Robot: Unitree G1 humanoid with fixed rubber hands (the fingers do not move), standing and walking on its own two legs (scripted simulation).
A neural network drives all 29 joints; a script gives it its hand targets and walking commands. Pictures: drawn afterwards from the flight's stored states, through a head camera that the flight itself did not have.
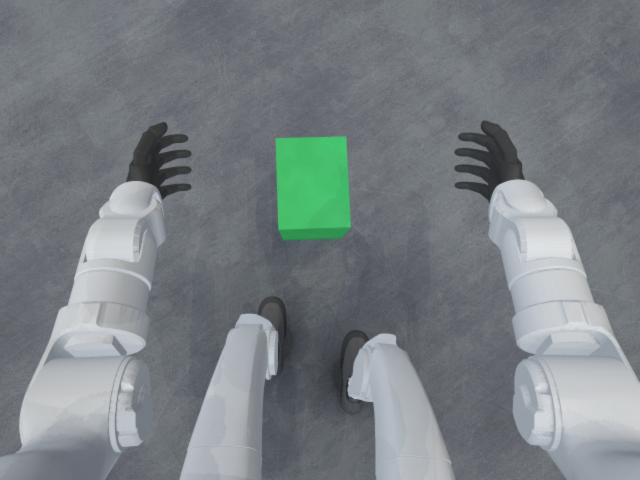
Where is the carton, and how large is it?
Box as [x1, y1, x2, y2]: [276, 136, 350, 240]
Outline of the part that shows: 345,136 276,138 278,229 283,240 338,238 342,237 350,227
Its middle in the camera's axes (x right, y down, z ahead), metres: -0.02 -0.12 +0.95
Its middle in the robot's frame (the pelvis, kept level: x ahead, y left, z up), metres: +0.55 +0.04 -0.58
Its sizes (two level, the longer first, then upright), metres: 0.206 0.158 0.200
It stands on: the floor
